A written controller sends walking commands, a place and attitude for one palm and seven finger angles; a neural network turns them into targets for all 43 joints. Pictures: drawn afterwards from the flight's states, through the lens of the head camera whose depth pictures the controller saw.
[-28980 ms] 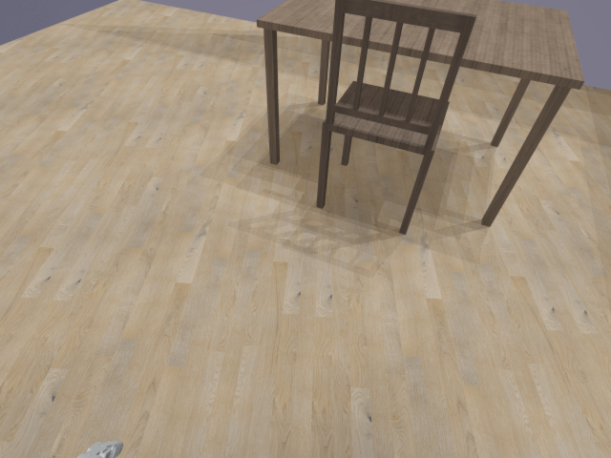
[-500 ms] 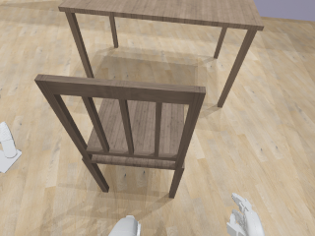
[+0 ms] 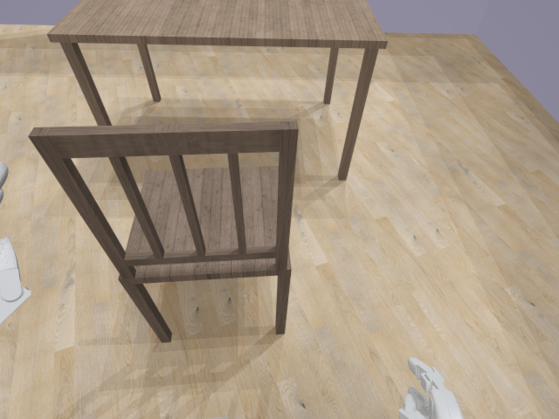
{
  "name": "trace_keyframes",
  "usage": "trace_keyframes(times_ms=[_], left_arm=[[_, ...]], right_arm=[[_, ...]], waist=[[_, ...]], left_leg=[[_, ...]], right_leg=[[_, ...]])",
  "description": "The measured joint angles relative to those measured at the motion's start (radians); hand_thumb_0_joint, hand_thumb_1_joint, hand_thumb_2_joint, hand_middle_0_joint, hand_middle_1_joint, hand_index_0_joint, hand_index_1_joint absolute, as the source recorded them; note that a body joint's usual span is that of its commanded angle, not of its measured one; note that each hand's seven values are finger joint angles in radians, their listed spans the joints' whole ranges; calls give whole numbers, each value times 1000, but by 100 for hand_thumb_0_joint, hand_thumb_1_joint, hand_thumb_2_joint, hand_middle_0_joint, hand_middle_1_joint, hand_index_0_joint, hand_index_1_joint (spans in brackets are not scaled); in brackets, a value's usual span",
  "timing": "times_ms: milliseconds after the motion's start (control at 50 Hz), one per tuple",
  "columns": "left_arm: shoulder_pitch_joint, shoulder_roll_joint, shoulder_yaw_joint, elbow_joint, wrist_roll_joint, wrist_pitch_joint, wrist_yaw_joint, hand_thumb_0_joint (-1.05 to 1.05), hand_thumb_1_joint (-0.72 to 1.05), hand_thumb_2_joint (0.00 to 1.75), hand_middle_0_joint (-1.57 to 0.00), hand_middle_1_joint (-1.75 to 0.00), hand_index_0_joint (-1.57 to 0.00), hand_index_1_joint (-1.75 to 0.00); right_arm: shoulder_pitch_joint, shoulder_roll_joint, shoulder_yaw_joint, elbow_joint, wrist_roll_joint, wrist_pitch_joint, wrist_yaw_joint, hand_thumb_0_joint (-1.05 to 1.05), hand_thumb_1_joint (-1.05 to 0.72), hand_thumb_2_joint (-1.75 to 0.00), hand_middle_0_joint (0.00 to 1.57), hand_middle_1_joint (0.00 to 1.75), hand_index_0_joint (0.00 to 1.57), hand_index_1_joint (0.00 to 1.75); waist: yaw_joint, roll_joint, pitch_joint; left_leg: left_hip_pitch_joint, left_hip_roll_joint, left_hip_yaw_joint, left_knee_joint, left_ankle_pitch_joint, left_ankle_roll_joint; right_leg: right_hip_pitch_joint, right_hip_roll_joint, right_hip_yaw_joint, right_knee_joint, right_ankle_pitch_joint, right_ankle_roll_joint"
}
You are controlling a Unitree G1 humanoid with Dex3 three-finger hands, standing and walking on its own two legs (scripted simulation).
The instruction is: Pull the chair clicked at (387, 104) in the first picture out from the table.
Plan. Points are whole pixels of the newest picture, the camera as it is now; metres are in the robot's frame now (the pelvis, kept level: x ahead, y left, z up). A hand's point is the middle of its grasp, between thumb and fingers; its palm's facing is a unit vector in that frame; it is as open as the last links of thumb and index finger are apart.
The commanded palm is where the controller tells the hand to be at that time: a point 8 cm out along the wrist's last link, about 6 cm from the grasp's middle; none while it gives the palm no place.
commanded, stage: stop stepping back and stand still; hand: left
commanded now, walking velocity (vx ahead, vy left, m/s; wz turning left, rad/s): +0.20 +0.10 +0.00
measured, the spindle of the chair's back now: (190, 210) +0.50 +0.21 -0.06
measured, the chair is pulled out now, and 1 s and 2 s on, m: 0.60 0.60 0.60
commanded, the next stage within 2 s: let the arm hang, fingers relaxed in 0.54 s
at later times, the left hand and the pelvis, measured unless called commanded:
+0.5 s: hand out of the picture +0.14 +0.26 +0.18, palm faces +0.45 -0.76 -0.46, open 7.4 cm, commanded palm +0.09 +0.30 +0.18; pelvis -0.04 +0.00 +0.00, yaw +1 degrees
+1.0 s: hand out of the picture +0.00 +0.17 -0.16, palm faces +0.13 -0.98 -0.17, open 6.8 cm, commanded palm none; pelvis -0.04 -0.01 +0.00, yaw +5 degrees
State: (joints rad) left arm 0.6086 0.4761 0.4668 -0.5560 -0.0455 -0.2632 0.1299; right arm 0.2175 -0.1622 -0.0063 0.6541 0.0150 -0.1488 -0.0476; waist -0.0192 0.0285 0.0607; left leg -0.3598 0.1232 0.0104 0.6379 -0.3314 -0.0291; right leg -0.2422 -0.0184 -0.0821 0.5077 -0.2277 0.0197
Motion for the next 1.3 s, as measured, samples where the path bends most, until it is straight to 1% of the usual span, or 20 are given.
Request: trace_keyframes(times_ms=[60,120,180,240,300,340,400,460,520,560,620,640,680,760,820,880,920,1000,1140,1300], left_arm=[[-6,-26,-17,59,-1,31,10,1,89,90,-22,-30,-22,-30],[-15,-52,-36,100,4,46,17,1,89,90,-22,-30,-22,-30],[-42,-69,-53,128,11,50,19,1,89,90,-22,-30,-21,-30],[-50,-81,-65,139,28,58,20,1,89,90,-22,-30,-21,-30],[-57,-64,-66,123,37,57,15,1,89,90,-22,-30,-21,-30],[-50,-47,-60,93,36,46,12,1,89,90,-22,-30,-21,-30],[-22,-29,-46,46,30,22,10,1,89,90,-22,-30,-21,-30],[-13,-40,-44,44,24,3,13,1,89,90,-22,-30,-22,-30],[-44,-64,-42,100,20,7,19,1,89,90,-22,-30,-22,-30],[-72,-74,-40,148,24,27,17,1,89,90,-22,-30,-21,-30],[-103,-76,-45,186,31,53,12,1,89,90,-22,-30,-21,-30],[-106,-77,-47,181,32,55,12,1,89,90,-21,-30,-21,-30],[-174,-93,-114,295,61,69,-31,1,89,90,-21,-30,-21,-30],[-296,-191,-286,712,75,242,-93,0,90,90,-20,-30,-20,-30],[-319,-265,-382,1000,77,319,-109,0,91,90,-20,-29,-19,-30],[-297,-324,-460,1202,72,343,-122,1,91,90,-20,-29,-19,-29],[-290,-343,-437,1269,44,319,-99,-3,97,90,-21,-30,-20,-30],[-290,-288,-444,1364,56,297,-101,-6,103,90,-21,-30,-21,-30],[-243,-257,-465,1518,55,300,-108,-2,96,90,-21,-30,-20,-30],[-231,-280,-481,1592,50,293,-103,0,92,90,-20,-30,-20,-30]], right_arm=[[35,-26,-1,20,2,26,-11,1,-90,-90,21,30,20,30],[72,-61,-12,30,1,33,-27,1,-90,-90,21,30,20,30],[92,-68,-21,34,4,27,-40,1,-90,-90,20,30,20,30],[112,-62,-26,16,9,11,-46,1,-90,-90,20,30,20,30],[113,-48,-30,-9,5,-5,-45,1,-90,-90,20,30,20,30],[99,-45,-28,-11,-2,-7,-38,1,-90,-90,20,30,19,30],[79,-49,-23,3,-8,0,-29,1,-90,-90,20,30,20,30],[73,-62,-19,19,-9,7,-29,1,-90,-90,20,30,20,30],[64,-53,-13,23,-3,10,-40,1,-90,-90,20,30,20,30],[65,-36,-12,12,1,3,-44,1,-90,-90,20,30,20,30],[75,-7,-3,-5,4,-8,-38,1,-90,-90,20,30,20,30],[71,-2,3,-7,3,-13,-33,1,-90,-90,20,30,20,30],[51,-18,-6,22,-10,1,5,1,-90,-90,20,30,20,30],[6,-44,-7,106,-29,102,46,1,-90,-90,20,30,20,30],[-4,-31,8,146,-43,137,54,1,-90,-90,20,30,20,30],[11,-8,22,183,-44,144,55,1,-90,-90,20,30,20,30],[35,6,24,210,-41,143,49,1,-90,-90,20,30,20,30],[70,-2,8,266,-38,155,34,0,-92,-89,20,30,20,30],[115,-29,-12,327,-32,167,24,0,-91,-90,20,30,19,30],[143,3,1,381,-30,163,26,0,-91,-90,20,30,19,30]], waist=[[-3,-4,-48],[-20,2,-90],[-21,-28,-87],[-30,-42,-93],[-40,-43,-76],[-36,-38,-56],[-13,-37,-49],[3,-21,-72],[14,-23,-76],[11,-21,-79],[0,-27,-87],[2,-34,-83],[18,-5,-83],[20,27,-106],[5,4,-86],[-3,-46,-51],[4,-72,-29],[25,-76,-1],[19,-18,-2],[19,9,-17]], left_leg=[[15,-48,-14,49,-48,26],[65,-82,-30,-23,-31,47],[93,-93,-30,-79,75,37],[100,-96,-35,-115,62,35],[81,-101,-50,-111,44,41],[63,-103,-60,-76,12,48],[33,-115,-59,14,-61,55],[62,-120,-42,4,-82,64],[85,-126,-33,-54,43,58],[92,-127,-32,-78,78,57],[82,-131,-35,-87,89,59],[73,-134,-33,-79,93,54],[30,-130,-49,-34,87,46],[-5,-147,-55,0,69,42],[7,-151,-44,-9,71,46],[34,-147,-39,-47,87,42],[41,-140,-50,-70,101,37],[54,-126,-68,-107,125,26],[81,-121,-65,-138,135,24],[98,-119,-58,-154,137,20]], right_leg=[[-9,-5,19,2,3,-8],[-17,-4,15,1,11,-6],[-9,-12,22,5,-16,-7],[-21,-6,29,26,-132,-13],[-13,-2,27,10,-112,-17],[-10,1,21,-6,-34,-24],[-17,0,27,-10,49,-35],[-29,1,29,12,24,-29],[-44,1,48,63,-93,-26],[-55,5,52,127,-152,-19],[4,8,48,71,-134,-15],[21,7,55,24,-74,-17],[-7,13,41,42,-29,-18],[-50,-5,34,107,-83,-10],[-51,-10,44,117,-89,-6],[-32,-6,50,90,-76,-12],[-18,2,39,59,-60,-17],[10,17,23,-4,-25,-29],[37,22,26,-40,-10,-32],[41,23,33,-33,-18,-39]])
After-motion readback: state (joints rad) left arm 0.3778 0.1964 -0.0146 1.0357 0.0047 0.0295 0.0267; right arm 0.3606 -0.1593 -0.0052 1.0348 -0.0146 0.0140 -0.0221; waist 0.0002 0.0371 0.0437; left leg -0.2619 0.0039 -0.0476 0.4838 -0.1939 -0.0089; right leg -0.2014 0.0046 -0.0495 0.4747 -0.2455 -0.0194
